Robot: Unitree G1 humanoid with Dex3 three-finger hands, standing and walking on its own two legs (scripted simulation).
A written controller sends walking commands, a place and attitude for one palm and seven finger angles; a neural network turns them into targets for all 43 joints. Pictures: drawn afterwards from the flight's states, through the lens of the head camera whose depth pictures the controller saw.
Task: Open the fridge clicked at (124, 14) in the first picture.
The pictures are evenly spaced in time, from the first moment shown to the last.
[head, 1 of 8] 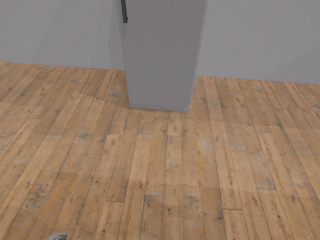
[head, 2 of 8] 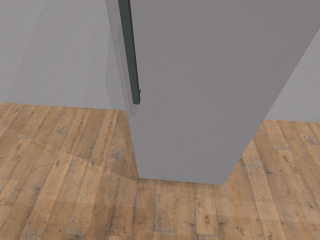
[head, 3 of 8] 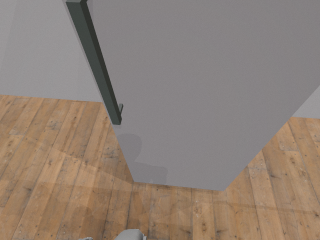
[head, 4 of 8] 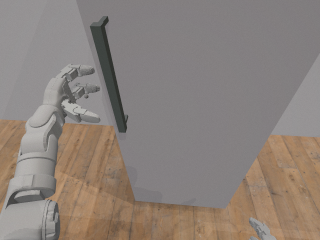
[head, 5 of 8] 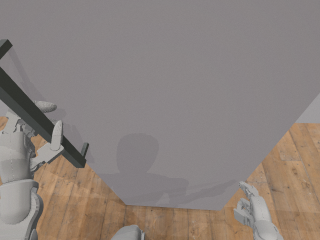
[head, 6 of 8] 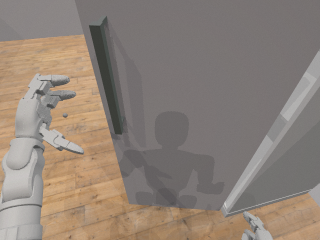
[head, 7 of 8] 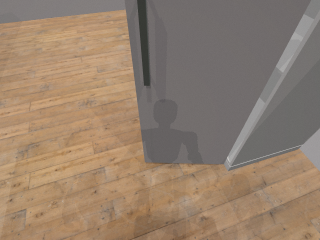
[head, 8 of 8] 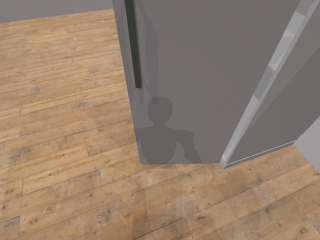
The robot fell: no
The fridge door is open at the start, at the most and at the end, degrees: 0 77 71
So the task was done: yes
